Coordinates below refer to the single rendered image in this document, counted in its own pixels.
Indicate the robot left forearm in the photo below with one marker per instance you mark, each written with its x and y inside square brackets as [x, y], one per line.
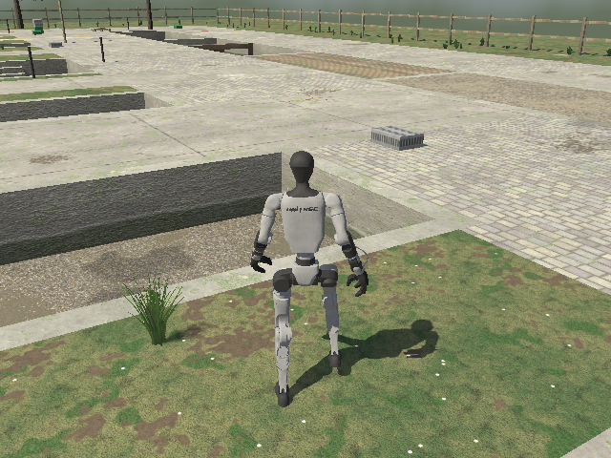
[258, 249]

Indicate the robot right thigh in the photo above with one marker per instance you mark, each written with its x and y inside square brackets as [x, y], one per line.
[328, 277]

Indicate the left robot upper arm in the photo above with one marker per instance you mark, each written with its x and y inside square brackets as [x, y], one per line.
[272, 203]

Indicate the robot left hand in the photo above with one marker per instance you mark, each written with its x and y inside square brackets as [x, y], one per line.
[256, 267]

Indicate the right robot upper arm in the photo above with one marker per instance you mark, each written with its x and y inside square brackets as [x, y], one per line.
[338, 217]

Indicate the robot right hand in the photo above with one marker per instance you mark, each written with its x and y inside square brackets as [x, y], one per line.
[363, 282]

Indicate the robot right forearm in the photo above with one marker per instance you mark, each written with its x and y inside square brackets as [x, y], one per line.
[352, 257]

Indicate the robot head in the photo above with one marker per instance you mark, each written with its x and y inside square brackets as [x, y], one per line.
[302, 164]

